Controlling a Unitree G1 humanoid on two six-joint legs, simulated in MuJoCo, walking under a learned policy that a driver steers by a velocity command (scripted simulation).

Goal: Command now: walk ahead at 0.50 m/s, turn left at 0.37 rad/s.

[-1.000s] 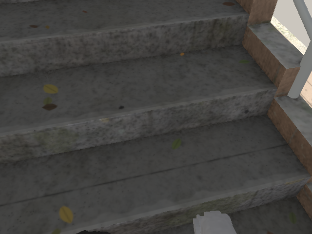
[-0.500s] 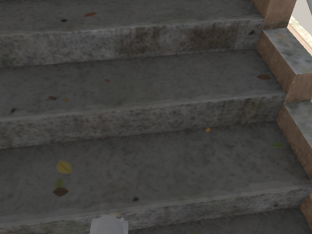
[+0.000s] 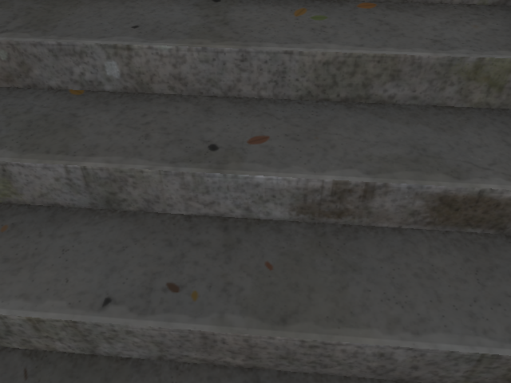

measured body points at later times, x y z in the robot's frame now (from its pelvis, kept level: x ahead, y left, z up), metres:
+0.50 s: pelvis +0.28 -0.08 +0.16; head +0.27 -0.08 +0.61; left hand +0.20 +0.13 +0.00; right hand +0.43 -0.30 +0.03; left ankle +0.35 +0.09 -0.36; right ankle +0.29 -0.15 -0.56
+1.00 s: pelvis +0.58 +0.00 +0.26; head +0.58 -0.02 +0.71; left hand +0.57 +0.24 +0.11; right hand +0.66 -0.22 +0.10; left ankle +0.65 +0.07 -0.41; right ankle +0.49 -0.16 -0.24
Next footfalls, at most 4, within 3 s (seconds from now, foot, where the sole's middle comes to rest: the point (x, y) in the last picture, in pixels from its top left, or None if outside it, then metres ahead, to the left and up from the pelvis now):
0.22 right None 0.33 -0.15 -0.60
0.84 left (225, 282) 0.69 0.08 -0.44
1.42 right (319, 145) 0.99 -0.16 -0.29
1.94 left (254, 33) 1.31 -0.01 -0.14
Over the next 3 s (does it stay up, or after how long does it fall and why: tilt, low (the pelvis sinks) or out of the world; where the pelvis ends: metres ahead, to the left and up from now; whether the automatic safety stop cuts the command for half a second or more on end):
stays up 1.14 -0.07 0.48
